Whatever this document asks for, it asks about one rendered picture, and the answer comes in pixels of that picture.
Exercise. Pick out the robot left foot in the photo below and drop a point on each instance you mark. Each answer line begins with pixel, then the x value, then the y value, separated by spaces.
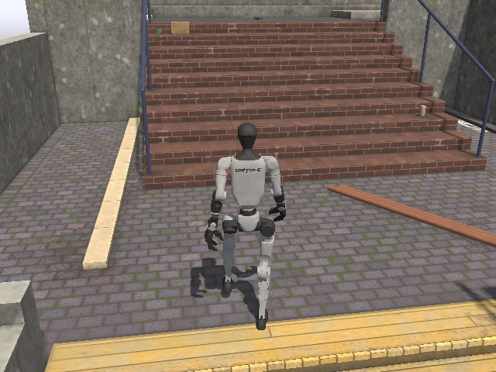
pixel 227 286

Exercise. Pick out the robot left hand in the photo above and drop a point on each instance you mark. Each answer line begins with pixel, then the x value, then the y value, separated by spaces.
pixel 208 238

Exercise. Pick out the robot head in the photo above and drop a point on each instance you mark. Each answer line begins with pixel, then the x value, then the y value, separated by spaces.
pixel 247 133

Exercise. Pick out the robot right hand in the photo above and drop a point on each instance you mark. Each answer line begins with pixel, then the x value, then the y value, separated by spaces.
pixel 281 216

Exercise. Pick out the robot right forearm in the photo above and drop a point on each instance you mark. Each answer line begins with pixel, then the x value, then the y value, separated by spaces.
pixel 280 202

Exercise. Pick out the robot left forearm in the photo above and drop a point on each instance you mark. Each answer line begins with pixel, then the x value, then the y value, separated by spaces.
pixel 214 213

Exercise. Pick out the robot left upper arm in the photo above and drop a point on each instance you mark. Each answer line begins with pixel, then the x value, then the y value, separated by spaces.
pixel 220 178

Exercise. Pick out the robot right upper arm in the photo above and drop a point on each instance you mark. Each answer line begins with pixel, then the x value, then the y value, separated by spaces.
pixel 275 176

